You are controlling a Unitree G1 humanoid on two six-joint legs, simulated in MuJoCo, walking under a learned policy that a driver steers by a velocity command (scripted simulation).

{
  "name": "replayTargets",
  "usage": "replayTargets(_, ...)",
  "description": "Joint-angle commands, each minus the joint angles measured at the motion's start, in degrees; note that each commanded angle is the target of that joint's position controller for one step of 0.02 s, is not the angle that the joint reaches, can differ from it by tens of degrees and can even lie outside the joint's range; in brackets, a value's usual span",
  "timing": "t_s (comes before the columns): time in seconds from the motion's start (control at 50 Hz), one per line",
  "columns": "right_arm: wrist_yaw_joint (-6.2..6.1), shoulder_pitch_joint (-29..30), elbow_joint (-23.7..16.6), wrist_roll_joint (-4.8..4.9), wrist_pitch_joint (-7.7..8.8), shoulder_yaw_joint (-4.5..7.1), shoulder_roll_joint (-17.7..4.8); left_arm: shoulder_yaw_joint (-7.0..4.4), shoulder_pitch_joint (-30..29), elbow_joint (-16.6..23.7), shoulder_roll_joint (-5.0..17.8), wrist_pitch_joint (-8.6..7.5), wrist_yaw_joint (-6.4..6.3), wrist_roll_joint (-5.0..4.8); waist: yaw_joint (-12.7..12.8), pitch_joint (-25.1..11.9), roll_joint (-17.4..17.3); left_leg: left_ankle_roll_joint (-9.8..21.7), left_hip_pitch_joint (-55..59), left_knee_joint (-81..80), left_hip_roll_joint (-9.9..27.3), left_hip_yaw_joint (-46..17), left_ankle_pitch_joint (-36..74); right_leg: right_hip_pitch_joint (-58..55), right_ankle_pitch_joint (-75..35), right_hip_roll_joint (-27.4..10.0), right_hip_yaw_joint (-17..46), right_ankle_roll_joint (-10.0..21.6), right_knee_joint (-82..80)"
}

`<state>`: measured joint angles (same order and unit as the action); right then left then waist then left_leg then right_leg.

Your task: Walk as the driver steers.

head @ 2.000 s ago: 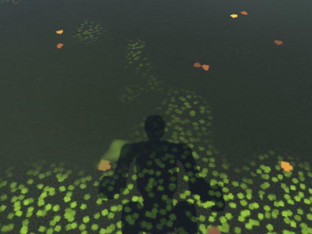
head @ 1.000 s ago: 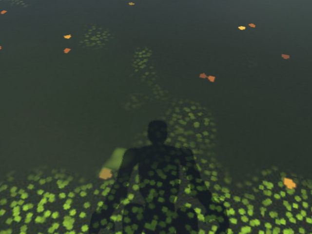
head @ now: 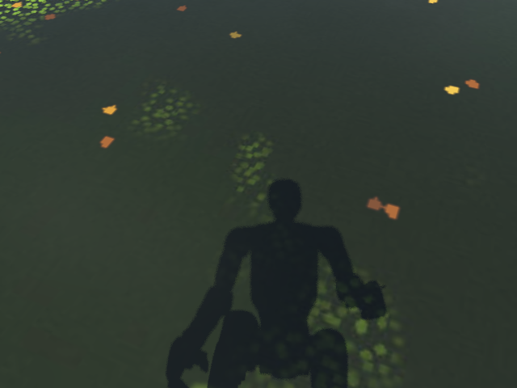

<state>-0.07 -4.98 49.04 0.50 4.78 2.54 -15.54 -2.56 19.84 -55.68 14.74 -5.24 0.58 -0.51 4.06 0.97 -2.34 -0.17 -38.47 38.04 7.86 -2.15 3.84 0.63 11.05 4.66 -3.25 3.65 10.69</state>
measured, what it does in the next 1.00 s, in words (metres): walks ahead, turning right: left foot, then right foot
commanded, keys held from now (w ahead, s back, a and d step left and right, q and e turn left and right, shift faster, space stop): w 0.16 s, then w+e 0.84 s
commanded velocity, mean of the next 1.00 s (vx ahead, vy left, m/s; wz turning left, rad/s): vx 0.50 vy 0.00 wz -0.36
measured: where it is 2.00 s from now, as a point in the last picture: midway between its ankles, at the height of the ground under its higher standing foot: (372, 228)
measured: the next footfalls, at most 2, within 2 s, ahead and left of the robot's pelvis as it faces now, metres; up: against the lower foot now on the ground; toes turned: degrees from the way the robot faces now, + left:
left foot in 0.16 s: +0.28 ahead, +0.15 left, +0.00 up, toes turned +2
right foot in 0.72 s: +0.55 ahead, -0.11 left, +0.00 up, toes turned -18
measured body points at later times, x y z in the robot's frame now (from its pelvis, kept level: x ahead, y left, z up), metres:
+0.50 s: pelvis +0.29 +0.06 +0.00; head +0.30 +0.06 +0.45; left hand +0.45 +0.31 -0.12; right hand +0.28 -0.21 -0.14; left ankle +0.24 +0.15 -0.75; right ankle +0.43 -0.13 -0.68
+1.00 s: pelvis +0.56 -0.05 +0.00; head +0.59 -0.07 +0.45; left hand +0.73 +0.19 -0.11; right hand +0.64 -0.37 -0.09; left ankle +0.77 +0.08 -0.68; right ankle +0.51 -0.10 -0.75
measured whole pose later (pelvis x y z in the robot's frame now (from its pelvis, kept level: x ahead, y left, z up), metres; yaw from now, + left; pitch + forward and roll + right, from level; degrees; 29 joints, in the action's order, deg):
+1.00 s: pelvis +0.56 -0.05 +0.00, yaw -25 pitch +2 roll +0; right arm -0.3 -3.0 43.3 -0.6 6.0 3.5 -16.9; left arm -4.4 17.8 -45.1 14.9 -3.0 0.0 -1.0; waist 3.0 2.1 -1.9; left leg -3.3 -37.2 44.8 6.1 -5.3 -6.2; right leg 9.3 10.9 6.4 5.2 5.7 19.0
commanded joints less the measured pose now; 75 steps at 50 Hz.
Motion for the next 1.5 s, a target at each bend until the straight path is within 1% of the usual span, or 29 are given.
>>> replayTargets(0.02,0.91,6.6,-4.8,0.49,0.91,-0.03,-2.5,-1.96,1.9,1.4,9.6,-0.05,-0.53,-0.62,0.5,4.0,4.5,0.2,2.9,-5.8,-2.1,1.8,2.9,3.4,-10.5,-16.1,6.7,8.3,-4.1)
replayTargets(0.1,2.18,7.2,-6.5,0.68,1.42,0.53,-4.8,-2.53,2.5,0.5,10.6,1.44,-0.9,-0.7,-1.4,2.8,5.7,3.0,4.1,-9.4,-3.5,1.5,-5.4,-5.4,-18.2,-19.9,8.1,6.5,1.9)
replayTargets(0.16,1.55,-13.1,-1.1,0.22,1.45,3.63,-11.0,-1.61,0.6,1.9,8.7,2.24,-1.06,0.13,-11.2,-10.9,4.6,7.9,34.4,-9.2,-4.0,1.6,-6.5,2.5,-31.2,-14.1,3.3,2.8,27.4)
replayTargets(0.18,1.21,-20.4,0.2,-0.98,1.09,5.14,-16.9,0.45,7.1,2.9,2.2,1.26,-0.44,0.43,-10.1,-20.0,-7.2,16.4,59.0,-10.2,11.3,-22.6,-14.0,26.8,-9.9,-5.5,0.1,-1.5,50.6)
replayTargets(0.2,1.31,-21.7,0.5,-0.46,0.84,4.05,-12.9,0.73,6.9,1.8,2.2,-0.01,-0.27,-0.33,-11.0,-23.8,-11.5,18.6,62.7,-19.3,16.1,-38.9,-20.4,36.5,21.6,-1.3,8.1,-1.7,61.1)
replayTargets(0.22,1.21,-17.8,0.0,-0.28,1.01,2.86,-9.6,-1.04,1.9,3.1,8.5,-0.88,-0.09,-2.31,-10.9,-15.3,-7.4,15.4,55.8,-20.7,14.5,-31.7,-23.0,41.5,19.7,-4.6,11.6,-0.4,65.5)
replayTargets(0.26,1.21,-9.0,-1.5,-0.66,1.42,1.72,-5.8,-1.45,-3.7,4.4,8.5,-0.84,-0.67,-2.24,-7.5,-4.8,-1.8,12.0,39.5,-24.7,10.3,-16.9,-16.4,39.6,9.9,-10.1,9.2,-0.1,60.1)
replayTargets(0.38,0.72,-7.0,0.5,-1.83,2.78,1.99,-5.5,-2.01,-3.1,4.6,4.0,2.82,-1.04,-1.35,-3.3,0.8,-1.5,11.0,29.1,-31.4,6.2,0.4,-2.8,36.7,-2.9,-12.5,10.6,-2.0,51.0)
replayTargets(0.5,-1.0,-9.7,1.6,-1.23,1.93,2.44,-7.5,-1.33,-13.5,8.8,2.2,2.05,0.72,-0.44,-6.3,3.5,0.2,9.2,33.0,-32.8,5.3,9.6,0.3,37.7,-16.7,-11.3,5.4,-2.4,32.2)
replayTargets(0.6,-1.37,-14.3,3.3,-0.16,-0.35,3.15,-8.7,-0.89,-20.6,13.7,1.9,2.06,2.61,-0.67,-8.1,5.2,0.8,8.7,44.9,-27.5,8.9,12.4,9.2,42.2,-10.3,-10.1,1.7,-0.1,26.1)
replayTargets(0.66,-1.95,-12.1,2.1,0.21,-1.69,3.86,-11.0,-2.14,-17.3,15.0,4.4,2.39,3.38,-0.92,-4.4,0.9,-2.4,6.9,47.0,-17.1,9.1,14.8,34.6,33.0,-2.0,-5.2,-3.2,2.8,25.9)
replayTargets(0.7,-2.29,-10.1,1.1,0.46,-2.45,3.9,-11.7,-5.0,-3.3,12.1,9.5,2.54,2.79,-1.26,3.7,-6.9,-2.2,4.3,40.9,2.8,6.4,16.4,38.5,12.6,-3.2,-0.7,-3.8,6.5,21.6)
replayTargets(0.72,-2.24,-10.9,-0.2,-0.5,-1.84,3.16,-10.0,-6.98,5.0,10.4,14.8,3.16,1.35,-1.09,6.4,-12.2,4.9,1.7,26.5,20.7,3.4,16.4,18.2,-4.6,-2.6,-8.2,9.5,10.0,19.4)
replayTargets(0.74,-1.08,-15.2,-3.3,-1.4,0.28,0.67,-1.5,-7.5,2.0,12.1,19.3,2.9,0.98,-1.46,-0.6,-17.6,18.3,-2.3,0.6,42.5,-10.7,9.3,-34.5,-23.0,4.1,-22.8,44.1,22.4,11.9)
replayTargets(0.76,0.09,-9.4,-4.4,0.87,3.23,1.34,-6.3,-5.9,4.0,12.5,14.7,2.43,1.11,-0.54,3.3,-21.5,10.8,-0.4,-6.2,46.0,-9.5,-3.6,-36.0,-25.1,6.5,-24.1,50.1,21.9,5.6)
replayTargets(0.78,0.58,-4.7,-6.0,2.73,4.44,1.68,-7.7,-5.08,2.2,12.4,11.4,1.75,1.01,-0.09,3.3,-14.0,8.2,1.4,-9.4,43.6,-6.5,-3.6,-31.7,-19.8,2.8,-22.2,40.7,18.9,5.7)
replayTargets(0.8,0.28,-4.4,-5.8,2.0,4.77,1.6,-7.2,-4.51,-1.9,12.9,9.4,1.16,1.2,-0.4,-0.1,-8.1,2.3,1.7,-7.0,36.8,-3.6,-3.3,-27.2,-10.3,-3.6,-19.3,33.1,16.4,5.7)
replayTargets(0.84,-0.24,-5.5,-5.0,-0.38,3.55,2.54,-8.2,-3.47,-7.6,14.8,6.5,0.94,0.82,-0.03,-3.9,-4.4,2.4,0.7,1.1,29.1,-1.0,-3.1,-23.6,2.3,-12.2,-15.7,25.4,14.5,3.9)
replayTargets(0.9,-0.36,-5.4,-6.0,-1.29,1.75,2.34,-6.2,-4.01,-7.0,15.1,8.9,0.79,-0.12,-0.25,-5.2,-2.6,2.7,-2.2,4.0,20.9,-1.2,-1.4,-20.2,9.7,-18.2,-14.0,21.4,14.6,1.6)
replayTargets(1.0,-0.02,5.2,-9.6,-1.03,1.65,1.13,-3.6,-4.55,-3.3,14.6,10.6,1.65,-1.43,-0.79,-1.3,-0.5,6.0,-3.8,8.3,-1.5,-5.5,0.3,-1.2,15.1,-12.1,-8.8,15.9,10.0,2.5)
replayTargets(1.1,1.44,8.6,-11.1,-0.25,2.76,1.43,-5.6,-3.85,1.5,12.4,8.8,1.9,-1.45,-0.78,0.7,-0.7,7.8,-1.3,9.4,-9.2,-6.1,-0.8,0.8,7.1,-7.3,-13.0,20.5,8.4,7.0)
replayTargets(1.18,1.39,-1.6,-8.9,-0.76,3.71,3.11,-9.1,-3.47,0.2,12.5,8.2,2.36,-1.47,-0.13,-5.2,-4.5,9.0,3.8,22.2,-12.8,-7.2,1.3,-5.4,3.4,-22.7,-11.7,20.8,5.6,19.2)
replayTargets(1.2,1.09,-10.4,-7.8,-1.55,3.84,3.85,-11.7,-2.49,-0.2,13.6,6.3,2.29,-1.33,0.49,-9.1,-12.3,5.2,7.5,36.2,-10.7,0.2,-6.1,-4.4,9.6,-17.9,-8.5,17.5,3.6,33.2)
replayTargets(1.22,1.24,-17.8,-5.6,-1.95,3.16,5.4,-16.9,-1.36,8.4,13.8,2.4,1.45,-1.24,-0.77,-7.4,-20.4,-11.0,17.5,57.2,-13.9,12.3,-30.5,-14.0,30.1,4.3,0.4,11.1,-1.3,54.4)
replayTargets(1.24,1.88,-19.4,-4.4,-0.19,2.83,4.49,-12.6,-1.43,8.3,13.2,5.3,0.91,-1.2,-1.48,-8.4,-19.4,-13.2,18.5,59.1,-21.1,15.1,-43.5,-28.0,40.3,22.1,0.0,14.0,-1.6,61.7)
replayTargets(1.26,1.77,-15.9,-5.1,0.39,2.58,3.34,-8.6,-2.46,1.7,14.0,9.5,0.8,-1.1,-1.91,-9.3,-10.2,-6.3,15.6,52.1,-21.9,13.1,-36.4,-32.8,44.5,17.9,-3.2,14.5,-1.2,64.8)
replayTargets(1.3,1.65,-9.5,-6.1,-0.63,1.7,2.17,-6.1,-2.34,-5.6,16.0,8.6,0.63,-1.04,-0.29,-7.1,-1.6,-0.3,13.4,37.7,-24.4,8.3,-23.7,-22.8,42.6,10.1,-7.8,10.2,-1.1,59.4)
replayTargets(1.38,1.46,-9.3,-5.2,-0.63,2.13,1.8,-6.0,-1.91,-4.0,15.6,4.9,1.19,-0.77,0.01,-4.2,-1.4,-3.3,13.4,30.3,-28.4,4.5,-13.5,-8.5,36.6,5.2,-10.9,7.7,-2.3,49.9)
replayTargets(1.5,0.52,-13.0,-3.0,0.38,1.17,2.52,-9.2,-0.66,-14.5,18.4,2.7,0.6,-0.2,0.15,-7.2,0.2,-1.7,11.9,30.6,-30.2,2.3,-4.3,-1.6,34.8,-11.5,-10.0,4.9,-4.0,28.6)
Keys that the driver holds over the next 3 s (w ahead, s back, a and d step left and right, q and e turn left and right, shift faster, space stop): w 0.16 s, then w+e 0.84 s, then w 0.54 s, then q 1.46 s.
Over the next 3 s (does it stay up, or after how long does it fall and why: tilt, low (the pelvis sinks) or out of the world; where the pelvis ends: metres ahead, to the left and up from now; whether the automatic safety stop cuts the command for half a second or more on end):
stays up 1.00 -0.21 -0.02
